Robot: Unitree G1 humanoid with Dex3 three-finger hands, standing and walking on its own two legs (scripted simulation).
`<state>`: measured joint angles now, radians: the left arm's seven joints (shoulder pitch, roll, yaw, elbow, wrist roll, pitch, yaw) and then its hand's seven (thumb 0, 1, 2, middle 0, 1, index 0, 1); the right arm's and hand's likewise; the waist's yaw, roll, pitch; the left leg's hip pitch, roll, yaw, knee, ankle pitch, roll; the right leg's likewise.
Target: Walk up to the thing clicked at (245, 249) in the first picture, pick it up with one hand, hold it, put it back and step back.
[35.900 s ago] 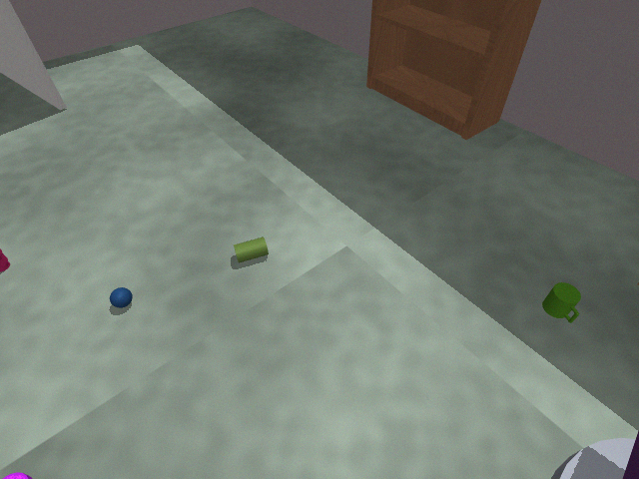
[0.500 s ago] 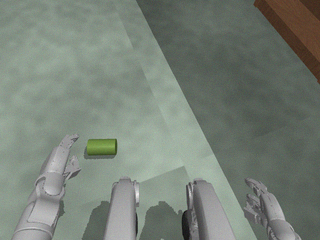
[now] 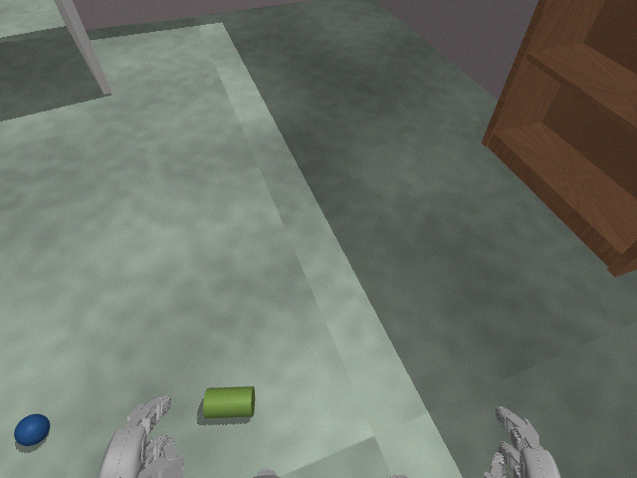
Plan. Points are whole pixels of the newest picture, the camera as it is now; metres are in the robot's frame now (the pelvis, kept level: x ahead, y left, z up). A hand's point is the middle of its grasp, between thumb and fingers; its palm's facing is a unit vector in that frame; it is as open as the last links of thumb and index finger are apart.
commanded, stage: home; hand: left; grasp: from above
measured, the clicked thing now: (230, 402) +0.44 +0.25 -0.66
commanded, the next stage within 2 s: none
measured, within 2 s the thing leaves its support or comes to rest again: neither
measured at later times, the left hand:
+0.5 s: hand out of the picture +0.16 +0.18 -0.03, palm faces +0.07 -0.98 -0.20, open 7.4 cm
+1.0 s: hand out of the picture +0.16 +0.17 -0.03, palm faces +0.06 -0.98 -0.20, open 7.4 cm
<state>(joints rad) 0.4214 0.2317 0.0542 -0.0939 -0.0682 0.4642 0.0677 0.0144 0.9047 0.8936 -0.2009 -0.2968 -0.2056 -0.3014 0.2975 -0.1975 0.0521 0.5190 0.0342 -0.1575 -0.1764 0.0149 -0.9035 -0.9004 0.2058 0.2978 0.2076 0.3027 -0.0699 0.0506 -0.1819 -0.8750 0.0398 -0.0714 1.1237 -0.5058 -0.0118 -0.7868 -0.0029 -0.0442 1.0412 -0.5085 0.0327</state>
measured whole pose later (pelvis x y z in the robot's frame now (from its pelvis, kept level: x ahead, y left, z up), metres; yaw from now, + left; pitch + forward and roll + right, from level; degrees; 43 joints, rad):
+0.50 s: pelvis +0.01 -0.01 +0.02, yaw +1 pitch +10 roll -3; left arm 0.50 0.22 0.03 -0.13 -0.05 0.46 0.01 0.02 0.91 0.89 -0.20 -0.30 -0.20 -0.30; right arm 0.27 -0.22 0.04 0.52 0.01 -0.23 -0.18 0.02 -0.90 -0.90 0.21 0.30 0.21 0.30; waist -0.03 0.04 -0.16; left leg -0.71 0.03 -0.07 1.01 -0.48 -0.02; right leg -0.63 -0.01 -0.05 0.95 -0.49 0.03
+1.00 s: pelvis +0.00 -0.01 +0.02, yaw +1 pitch +10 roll -2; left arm 0.50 0.22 0.03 -0.13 -0.05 0.46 0.01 0.01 0.91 0.89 -0.20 -0.30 -0.20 -0.30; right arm 0.29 -0.22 0.03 0.53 0.01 -0.24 -0.18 0.02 -0.90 -0.90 0.21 0.30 0.21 0.30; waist -0.04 0.05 -0.16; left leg -0.71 0.04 -0.06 1.01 -0.47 -0.02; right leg -0.64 -0.01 -0.04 0.96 -0.49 0.02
